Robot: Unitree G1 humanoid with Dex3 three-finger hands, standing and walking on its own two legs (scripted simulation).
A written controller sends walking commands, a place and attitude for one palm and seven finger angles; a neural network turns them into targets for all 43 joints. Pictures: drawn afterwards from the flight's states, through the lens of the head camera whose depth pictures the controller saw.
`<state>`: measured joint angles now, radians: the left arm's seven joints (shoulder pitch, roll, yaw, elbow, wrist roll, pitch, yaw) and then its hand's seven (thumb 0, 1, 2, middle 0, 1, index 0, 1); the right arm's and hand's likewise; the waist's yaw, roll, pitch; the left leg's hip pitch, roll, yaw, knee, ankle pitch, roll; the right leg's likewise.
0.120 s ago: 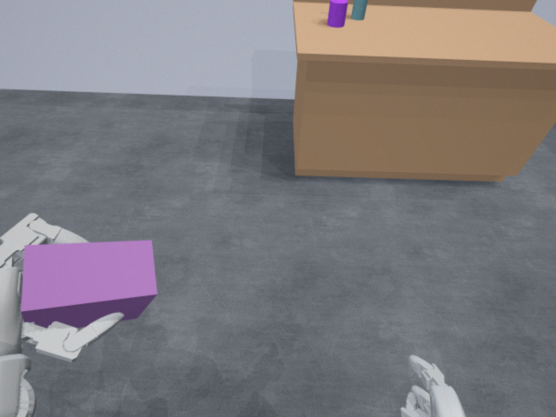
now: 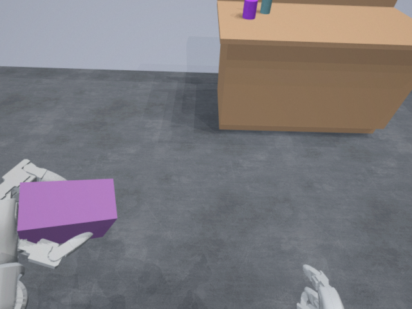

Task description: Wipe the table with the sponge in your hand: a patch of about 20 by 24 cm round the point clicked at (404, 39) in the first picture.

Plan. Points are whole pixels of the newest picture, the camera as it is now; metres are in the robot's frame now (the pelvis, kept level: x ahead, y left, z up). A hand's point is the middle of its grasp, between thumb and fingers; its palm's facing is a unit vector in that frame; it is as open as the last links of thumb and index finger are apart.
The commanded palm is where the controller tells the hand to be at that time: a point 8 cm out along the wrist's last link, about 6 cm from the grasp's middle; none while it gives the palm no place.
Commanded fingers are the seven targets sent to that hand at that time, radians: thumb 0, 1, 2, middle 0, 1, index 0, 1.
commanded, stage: stand and wait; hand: left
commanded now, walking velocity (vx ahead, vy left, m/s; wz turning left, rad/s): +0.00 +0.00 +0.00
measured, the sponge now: (81, 212) +0.22 +0.21 +0.14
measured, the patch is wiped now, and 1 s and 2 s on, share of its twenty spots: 0.00 0.00 0.00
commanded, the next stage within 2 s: look at it before walking up in 0.14 s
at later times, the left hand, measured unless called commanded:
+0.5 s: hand (57, 212) +0.21 +0.24 +0.15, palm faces +0.40 -0.83 -0.39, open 10.4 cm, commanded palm +0.17 +0.27 +0.18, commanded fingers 0.00 0.10 1.30 -1.20 -1.60 -1.20 -1.60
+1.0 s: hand (154, 152) +0.33 +0.12 +0.17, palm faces +0.15 -0.86 -0.49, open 10.4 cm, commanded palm +0.29 +0.17 +0.18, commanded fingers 0.00 0.10 1.30 -1.20 -1.60 -1.20 -1.60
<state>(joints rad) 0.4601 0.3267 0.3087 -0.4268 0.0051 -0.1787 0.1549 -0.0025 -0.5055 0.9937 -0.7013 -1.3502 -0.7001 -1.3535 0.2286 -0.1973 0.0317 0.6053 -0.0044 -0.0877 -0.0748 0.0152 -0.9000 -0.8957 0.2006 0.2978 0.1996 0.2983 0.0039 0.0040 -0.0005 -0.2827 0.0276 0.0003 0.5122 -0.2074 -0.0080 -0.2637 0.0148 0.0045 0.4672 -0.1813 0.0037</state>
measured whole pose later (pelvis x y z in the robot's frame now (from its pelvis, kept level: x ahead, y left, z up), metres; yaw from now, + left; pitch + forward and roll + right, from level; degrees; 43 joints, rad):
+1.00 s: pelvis +0.07 -0.06 +0.00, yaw -14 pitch +2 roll +2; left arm 0.51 0.39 0.36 -0.45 -0.01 -0.25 0.14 0.00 -0.50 1.00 -0.70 -1.35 -0.70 -1.36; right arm 0.24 -0.25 -0.02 0.62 -0.01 -0.04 -0.04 0.02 -0.90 -0.90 0.20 0.30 0.20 0.30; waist -0.01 -0.01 0.00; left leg -0.57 0.10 0.05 0.98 -0.30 -0.05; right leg -0.22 0.09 0.02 0.46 -0.26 -0.11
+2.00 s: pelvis +0.36 -0.19 -0.02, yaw -30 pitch -2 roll +0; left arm 0.39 0.36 0.39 -0.47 -0.01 -0.23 0.17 0.00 -0.51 1.00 -0.70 -1.35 -0.71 -1.36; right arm 0.21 -0.21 -0.02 0.59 -0.01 -0.05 -0.08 0.01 -0.90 -0.90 0.20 0.30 0.19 0.30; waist 0.00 -0.05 0.02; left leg -0.35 0.11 0.19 0.66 -0.24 0.01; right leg -0.29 -0.05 -0.08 0.93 -0.52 -0.01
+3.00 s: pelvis +0.57 -0.42 -0.02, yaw -24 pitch -1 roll +0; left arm 0.45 0.38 0.36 -0.52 0.00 -0.22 0.15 0.00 -0.51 1.00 -0.71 -1.35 -0.71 -1.36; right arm 0.22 -0.13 0.03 0.62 0.00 -0.09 -0.05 0.01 -0.90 -0.90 0.20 0.30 0.20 0.30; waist 0.03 0.06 0.06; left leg -0.35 0.14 0.06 0.85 -0.45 -0.01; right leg -0.36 -0.10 -0.19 0.68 -0.28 -0.01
